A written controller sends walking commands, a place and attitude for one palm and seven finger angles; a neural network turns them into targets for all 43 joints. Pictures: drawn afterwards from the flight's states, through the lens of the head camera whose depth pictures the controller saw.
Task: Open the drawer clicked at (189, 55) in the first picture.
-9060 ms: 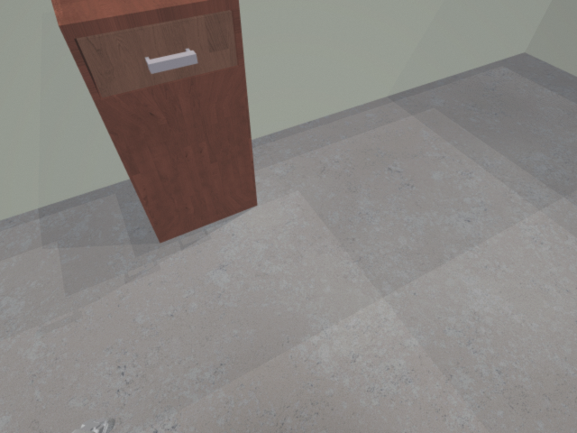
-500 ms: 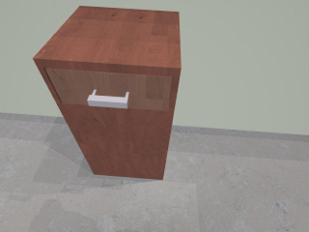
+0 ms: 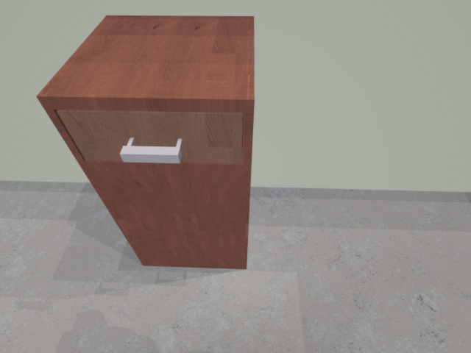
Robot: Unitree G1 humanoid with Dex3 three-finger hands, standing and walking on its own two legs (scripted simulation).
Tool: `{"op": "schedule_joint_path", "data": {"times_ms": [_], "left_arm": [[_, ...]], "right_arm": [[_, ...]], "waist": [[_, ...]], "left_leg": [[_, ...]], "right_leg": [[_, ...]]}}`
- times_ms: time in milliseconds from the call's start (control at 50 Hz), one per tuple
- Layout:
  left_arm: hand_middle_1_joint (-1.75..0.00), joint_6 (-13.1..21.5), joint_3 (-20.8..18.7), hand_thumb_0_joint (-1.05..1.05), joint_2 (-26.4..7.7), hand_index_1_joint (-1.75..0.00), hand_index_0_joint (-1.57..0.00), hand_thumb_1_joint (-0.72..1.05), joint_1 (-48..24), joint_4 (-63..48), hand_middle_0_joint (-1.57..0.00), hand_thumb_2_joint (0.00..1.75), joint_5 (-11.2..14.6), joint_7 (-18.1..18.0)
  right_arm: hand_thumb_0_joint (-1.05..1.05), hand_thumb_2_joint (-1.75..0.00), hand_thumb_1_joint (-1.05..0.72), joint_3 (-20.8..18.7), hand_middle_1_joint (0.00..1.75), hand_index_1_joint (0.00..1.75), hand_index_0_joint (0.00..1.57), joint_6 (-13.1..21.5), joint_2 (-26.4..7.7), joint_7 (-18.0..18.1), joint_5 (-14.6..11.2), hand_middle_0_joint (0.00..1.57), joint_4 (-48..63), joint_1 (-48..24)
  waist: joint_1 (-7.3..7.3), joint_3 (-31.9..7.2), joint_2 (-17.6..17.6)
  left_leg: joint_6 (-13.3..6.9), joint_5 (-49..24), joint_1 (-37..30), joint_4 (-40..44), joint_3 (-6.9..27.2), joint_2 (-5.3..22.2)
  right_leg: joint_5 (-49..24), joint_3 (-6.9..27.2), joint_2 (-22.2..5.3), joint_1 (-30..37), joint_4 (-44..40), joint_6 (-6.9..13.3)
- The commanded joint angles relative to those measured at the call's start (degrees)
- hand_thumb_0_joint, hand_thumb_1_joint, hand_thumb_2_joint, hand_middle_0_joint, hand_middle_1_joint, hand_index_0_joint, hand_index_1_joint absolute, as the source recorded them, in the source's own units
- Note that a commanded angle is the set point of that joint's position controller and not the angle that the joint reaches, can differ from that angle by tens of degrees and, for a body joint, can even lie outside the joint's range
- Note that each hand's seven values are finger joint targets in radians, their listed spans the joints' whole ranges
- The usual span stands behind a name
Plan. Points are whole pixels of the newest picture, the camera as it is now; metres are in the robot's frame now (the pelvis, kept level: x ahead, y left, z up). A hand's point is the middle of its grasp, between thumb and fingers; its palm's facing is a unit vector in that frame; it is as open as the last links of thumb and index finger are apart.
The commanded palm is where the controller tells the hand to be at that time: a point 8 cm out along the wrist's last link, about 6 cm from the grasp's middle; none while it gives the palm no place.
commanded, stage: come to a stop and stand still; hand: left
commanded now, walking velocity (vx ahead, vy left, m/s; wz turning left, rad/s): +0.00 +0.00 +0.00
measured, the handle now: (153, 148) +0.54 +0.23 +0.01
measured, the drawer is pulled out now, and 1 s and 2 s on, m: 0.00 0.00 0.00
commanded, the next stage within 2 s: look again from close up in 0.42 s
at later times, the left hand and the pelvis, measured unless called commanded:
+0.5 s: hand out of the picture -0.07 +0.14 -0.17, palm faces +0.06 -0.99 -0.14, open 7.4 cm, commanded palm none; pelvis -0.03 -0.01 +0.01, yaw +1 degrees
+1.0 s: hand out of the picture -0.05 +0.21 -0.17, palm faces +0.05 -0.98 -0.20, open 7.4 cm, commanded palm none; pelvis -0.05 +0.03 +0.00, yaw +1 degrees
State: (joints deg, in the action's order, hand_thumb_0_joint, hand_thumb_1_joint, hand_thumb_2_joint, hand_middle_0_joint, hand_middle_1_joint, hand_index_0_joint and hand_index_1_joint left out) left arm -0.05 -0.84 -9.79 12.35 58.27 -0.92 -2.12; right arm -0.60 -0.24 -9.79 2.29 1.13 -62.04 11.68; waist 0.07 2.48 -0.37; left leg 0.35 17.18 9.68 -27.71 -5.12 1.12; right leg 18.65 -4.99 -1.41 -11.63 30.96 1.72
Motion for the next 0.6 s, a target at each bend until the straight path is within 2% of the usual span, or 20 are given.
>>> {"op": "schedule_joint_path", "data": {"times_ms": [0, 20, 60, 240, 480, 500, 520, 540, 560, 580], "left_arm": [[-0.30, 0.71, -0.46, 0.00, -5.33, -0.30, -0.20, 0.90, 4.34, -0.44, -0.20, 0.90, 0.21, 0.08], [-0.30, 0.80, -0.33, 0.00, -5.06, -0.30, -0.20, 0.90, 4.78, -0.22, -0.20, 0.90, 0.13, 0.10], [-0.30, 0.89, -0.34, 0.00, -4.94, -0.30, -0.20, 0.90, 4.75, 0.17, -0.20, 0.90, 0.22, 0.19], [-0.30, 1.40, 0.09, 0.00, -4.52, -0.30, -0.20, 0.90, 7.16, 2.15, -0.20, 0.90, 0.42, 0.44], [-0.30, 1.94, 0.46, 0.00, -1.31, -0.30, -0.20, 0.90, 12.15, 4.92, -0.20, 0.90, 0.54, 0.19], [-0.30, 3.21, 0.67, 0.00, -3.71, -0.30, -0.20, 0.90, 14.77, 6.78, -0.20, 0.90, -0.48, -2.10], [-0.30, 3.80, 0.30, 0.00, -6.41, -0.30, -0.20, 0.90, 14.29, 6.51, -0.20, 0.90, -0.23, -1.70], [-0.30, 3.81, 0.06, 0.00, -5.26, -0.30, -0.20, 0.90, 13.03, 4.64, -0.20, 0.90, -0.10, -1.52], [-0.30, 3.57, -0.13, 0.00, -4.38, -0.30, -0.20, 0.90, 11.01, 3.88, -0.20, 0.90, -0.15, -1.36], [-0.30, 3.18, -0.09, 0.00, -3.66, -0.30, -0.20, 0.90, 10.21, 3.36, -0.20, 0.90, 0.12, -1.15]], "right_arm": [[0.00, -0.90, -0.90, 0.09, 0.30, 0.30, 0.20, 0.97, -3.39, -0.52, -0.25, 0.20, 0.83, 3.43], [0.00, -0.90, -0.90, 0.15, 0.30, 0.30, 0.20, 0.97, -3.22, -0.56, -0.25, 0.20, 0.49, 3.70], [0.00, -0.90, -0.90, 0.40, 0.30, 0.30, 0.20, 0.98, -3.23, -0.66, -0.12, 0.20, -0.04, 4.20], [0.00, -0.90, -0.90, 0.87, 0.30, 0.30, 0.20, 0.85, -2.52, -0.90, -0.07, 0.20, -1.80, 7.78], [0.00, -0.90, -0.90, 1.08, 0.30, 0.30, 0.20, 1.44, -0.11, -0.40, -0.25, 0.20, -3.49, 11.72], [0.00, -0.90, -0.90, 0.47, 0.30, 0.30, 0.20, 2.25, -3.01, -1.09, -0.67, 0.20, 0.46, 2.77], [0.00, -0.90, -0.90, 0.79, 0.30, 0.30, 0.20, 1.58, -0.93, -1.21, -1.26, 0.20, 2.92, 5.45], [0.00, -0.90, -0.90, 0.71, 0.30, 0.30, 0.20, 1.32, 0.42, -0.99, -0.77, 0.20, 2.77, 11.36], [0.00, -0.90, -0.90, 0.52, 0.30, 0.30, 0.20, 1.52, 0.10, -0.88, -0.66, 0.20, 2.37, 12.27], [0.00, -0.90, -0.90, 0.48, 0.30, 0.30, 0.20, 1.60, -0.11, -0.76, -0.60, 0.20, 2.02, 12.18]], "waist": [[-0.65, 0.86, 2.45], [-0.59, 1.45, 2.62], [-0.49, 2.11, 0.85], [-0.25, 3.34, 1.66], [-0.45, 1.81, 0.39], [-3.12, 4.37, -1.41], [0.67, 0.23, 2.96], [1.97, -8.05, 5.89], [1.97, -9.89, 5.72], [1.85, -8.13, 3.93]], "left_leg": [[-1.49, -10.29, 1.13, 6.49, 5.20, 5.05], [-1.51, -9.11, 0.60, 6.98, 5.17, 5.10], [-1.42, -7.53, 1.27, 7.78, 5.37, 4.82], [-1.17, -3.44, 2.27, 8.24, 4.84, 3.88], [-1.30, -4.90, 3.21, 8.02, 5.11, 4.25], [1.01, -3.39, 8.21, -4.94, 2.12, 4.11], [0.60, -1.53, 6.01, -5.17, 2.70, 3.36], [-0.58, 2.68, 4.78, -5.44, 3.43, 2.39], [-0.91, 0.09, 3.80, -3.36, 3.52, 2.06], [-1.04, -3.68, 2.45, -1.79, 3.90, 2.28]], "right_leg": [[-13.43, 7.12, -6.31, -0.01, -9.47, 0.52], [-11.39, 7.29, -5.96, -0.60, -10.54, 0.44], [-7.85, 7.68, -5.74, -0.90, -12.04, 0.56], [0.94, 8.26, -5.58, -2.14, -16.31, 0.68], [-2.70, 7.24, -5.08, -0.82, -14.54, 1.06], [-31.22, 12.22, -9.57, -1.48, -12.60, -1.80], [-42.87, 12.07, -13.06, 1.84, -11.46, -0.28], [-36.08, 11.32, -13.10, 6.69, -9.55, 1.90], [-32.35, 9.37, -11.64, 7.03, -8.33, 3.23], [-24.76, 8.07, -9.97, 4.18, -8.33, 3.28]]}}
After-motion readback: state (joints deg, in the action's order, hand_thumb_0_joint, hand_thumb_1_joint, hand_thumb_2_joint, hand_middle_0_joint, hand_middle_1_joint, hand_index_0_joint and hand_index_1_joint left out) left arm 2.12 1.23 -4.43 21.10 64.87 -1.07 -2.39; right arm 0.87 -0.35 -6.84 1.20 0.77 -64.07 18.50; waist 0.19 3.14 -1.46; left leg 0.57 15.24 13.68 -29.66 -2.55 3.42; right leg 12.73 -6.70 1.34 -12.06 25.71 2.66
